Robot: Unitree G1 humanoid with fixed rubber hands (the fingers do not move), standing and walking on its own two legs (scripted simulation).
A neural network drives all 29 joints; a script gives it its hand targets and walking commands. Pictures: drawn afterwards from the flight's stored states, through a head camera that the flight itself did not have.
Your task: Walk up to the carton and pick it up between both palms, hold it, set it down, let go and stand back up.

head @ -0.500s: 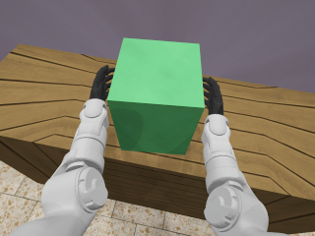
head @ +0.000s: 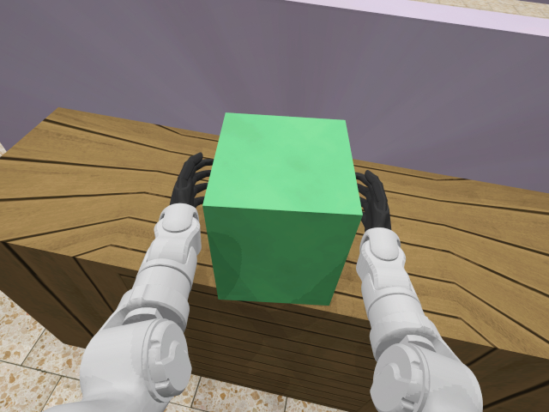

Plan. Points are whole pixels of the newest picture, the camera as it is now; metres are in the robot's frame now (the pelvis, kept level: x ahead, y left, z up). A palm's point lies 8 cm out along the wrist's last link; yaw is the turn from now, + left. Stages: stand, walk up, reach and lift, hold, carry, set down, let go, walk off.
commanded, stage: reach and lift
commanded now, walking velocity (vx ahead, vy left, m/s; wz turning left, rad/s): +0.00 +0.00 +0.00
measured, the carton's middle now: (279, 213) +0.46 -0.01 +0.03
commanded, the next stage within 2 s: none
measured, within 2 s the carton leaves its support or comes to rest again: leaves its support in 0.02 s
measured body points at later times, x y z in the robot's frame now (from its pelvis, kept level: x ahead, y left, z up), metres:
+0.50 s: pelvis -0.03 +0.00 +0.00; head -0.03 +0.02 +0.45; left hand +0.40 +0.15 +0.13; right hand +0.39 -0.15 +0.13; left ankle -0.02 +0.11 -0.75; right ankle -0.01 -0.12 -0.75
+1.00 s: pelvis -0.02 -0.01 +0.00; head -0.06 +0.02 +0.45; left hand +0.39 +0.15 +0.16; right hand +0.38 -0.15 +0.16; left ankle -0.02 +0.10 -0.75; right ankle -0.01 -0.12 -0.75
